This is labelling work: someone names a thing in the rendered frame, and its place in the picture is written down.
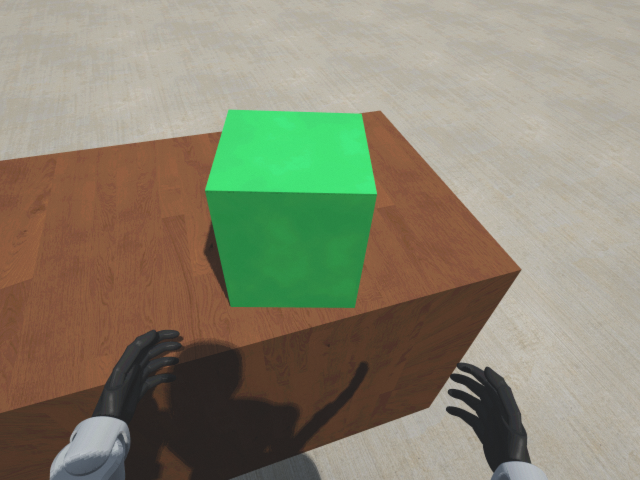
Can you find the right robot hand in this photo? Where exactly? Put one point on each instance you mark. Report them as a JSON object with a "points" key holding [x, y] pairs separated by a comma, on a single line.
{"points": [[498, 425]]}

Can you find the left robot hand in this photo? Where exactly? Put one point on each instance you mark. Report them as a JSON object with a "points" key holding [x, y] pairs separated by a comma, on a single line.
{"points": [[128, 381]]}

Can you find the pedestal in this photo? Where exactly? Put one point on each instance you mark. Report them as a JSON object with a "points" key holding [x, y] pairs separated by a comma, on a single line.
{"points": [[100, 246]]}

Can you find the carton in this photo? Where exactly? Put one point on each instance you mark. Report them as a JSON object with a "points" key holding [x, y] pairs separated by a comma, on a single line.
{"points": [[291, 197]]}

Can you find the left robot forearm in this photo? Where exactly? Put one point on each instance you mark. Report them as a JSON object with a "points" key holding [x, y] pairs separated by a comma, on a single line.
{"points": [[97, 450]]}

